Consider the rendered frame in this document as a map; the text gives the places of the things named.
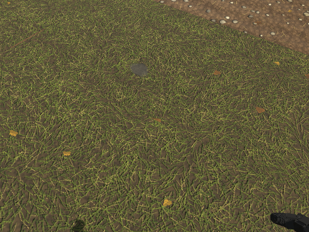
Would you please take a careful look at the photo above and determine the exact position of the robot right hand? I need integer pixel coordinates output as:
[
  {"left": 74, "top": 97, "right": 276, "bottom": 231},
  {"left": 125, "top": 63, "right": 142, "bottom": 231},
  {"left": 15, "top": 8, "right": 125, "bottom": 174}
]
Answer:
[{"left": 270, "top": 213, "right": 309, "bottom": 232}]

